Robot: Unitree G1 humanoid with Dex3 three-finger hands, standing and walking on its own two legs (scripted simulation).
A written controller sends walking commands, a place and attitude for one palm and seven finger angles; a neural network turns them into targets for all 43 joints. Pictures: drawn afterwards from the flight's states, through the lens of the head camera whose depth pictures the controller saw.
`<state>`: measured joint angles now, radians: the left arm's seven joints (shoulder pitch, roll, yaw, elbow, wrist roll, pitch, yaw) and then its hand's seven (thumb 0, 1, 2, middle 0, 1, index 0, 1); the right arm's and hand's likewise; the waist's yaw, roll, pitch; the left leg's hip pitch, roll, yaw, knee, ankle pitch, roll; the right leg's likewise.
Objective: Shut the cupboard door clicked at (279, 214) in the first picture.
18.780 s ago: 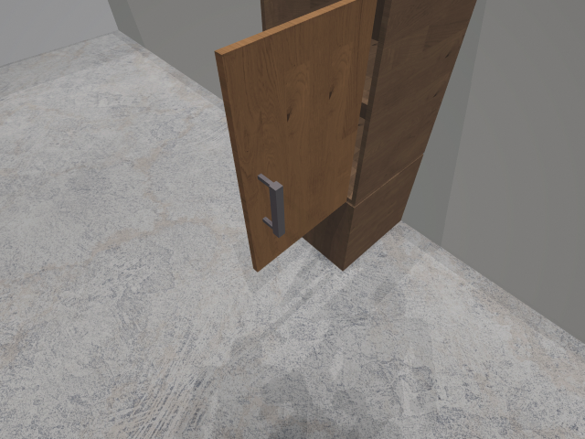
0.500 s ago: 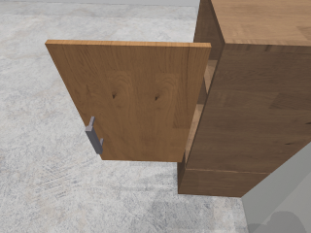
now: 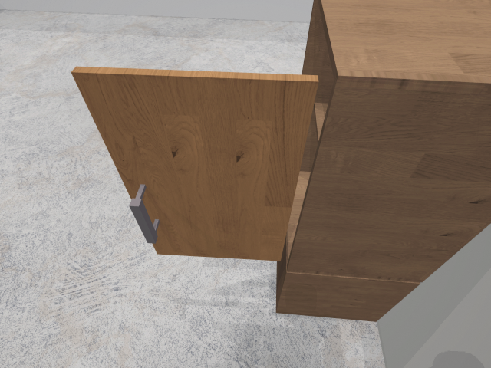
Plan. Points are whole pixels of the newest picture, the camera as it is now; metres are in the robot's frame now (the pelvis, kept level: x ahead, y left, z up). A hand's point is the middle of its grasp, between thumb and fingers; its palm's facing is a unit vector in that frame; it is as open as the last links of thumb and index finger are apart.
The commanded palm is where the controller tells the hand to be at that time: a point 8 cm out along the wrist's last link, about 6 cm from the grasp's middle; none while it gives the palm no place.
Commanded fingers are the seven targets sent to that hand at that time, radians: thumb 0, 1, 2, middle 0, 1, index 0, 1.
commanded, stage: look again from close up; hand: left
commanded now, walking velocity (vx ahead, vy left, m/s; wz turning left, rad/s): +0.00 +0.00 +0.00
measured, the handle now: (147, 215) +0.44 +0.26 -0.10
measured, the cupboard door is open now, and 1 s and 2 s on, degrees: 91 91 91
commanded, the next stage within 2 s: raise the hand and make a fist in 0.56 s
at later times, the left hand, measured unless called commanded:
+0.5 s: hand out of the picture +0.02 +0.22 -0.18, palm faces +0.01 -0.98 -0.21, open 7.3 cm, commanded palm none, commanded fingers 0.00 0.90 0.90 -0.20 -0.30 -0.20 -0.30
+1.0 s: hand (129, 344) +0.16 +0.20 -0.06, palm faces -0.03 -1.00 -0.01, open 6.6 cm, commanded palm +0.11 +0.27 -0.08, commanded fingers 0.00 0.90 0.90 -0.51 -0.64 -0.51 -0.64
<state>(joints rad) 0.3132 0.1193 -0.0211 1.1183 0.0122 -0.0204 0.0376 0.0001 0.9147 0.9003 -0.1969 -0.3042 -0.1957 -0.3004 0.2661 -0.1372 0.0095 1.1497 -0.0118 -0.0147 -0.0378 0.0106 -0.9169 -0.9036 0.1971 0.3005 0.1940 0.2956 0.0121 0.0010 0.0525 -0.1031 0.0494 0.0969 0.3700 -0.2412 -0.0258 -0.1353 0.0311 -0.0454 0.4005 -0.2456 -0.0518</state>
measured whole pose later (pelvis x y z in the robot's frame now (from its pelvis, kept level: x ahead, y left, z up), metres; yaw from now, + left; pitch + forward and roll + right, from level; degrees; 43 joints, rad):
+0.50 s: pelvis -0.01 +0.04 -0.01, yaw +0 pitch -1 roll +0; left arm 0.26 0.17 -0.01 1.06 0.01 -0.01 0.03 0.00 0.92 0.90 -0.20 -0.30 -0.19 -0.30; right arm 0.31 -0.15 0.03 1.08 -0.02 -0.02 -0.02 0.01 -0.92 -0.90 0.20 0.30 0.19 0.30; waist 0.00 0.01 0.02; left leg -0.18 -0.02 0.07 0.48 -0.30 0.04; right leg -0.21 -0.02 -0.02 0.49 -0.28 0.00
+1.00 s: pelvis -0.04 +0.03 -0.09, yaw +1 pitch +14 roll +0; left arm 0.36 0.18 0.13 0.18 -0.24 -0.62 -0.34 0.00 0.91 0.90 -0.34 -0.46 -0.34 -0.46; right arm 0.17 -0.27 -0.08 0.56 0.00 -0.30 0.03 0.02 -0.90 -0.90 0.20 0.30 0.20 0.30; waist -0.01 -0.05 -0.17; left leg -0.84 -0.01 0.05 1.12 -0.51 0.03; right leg -0.87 -0.02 -0.04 1.13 -0.51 -0.02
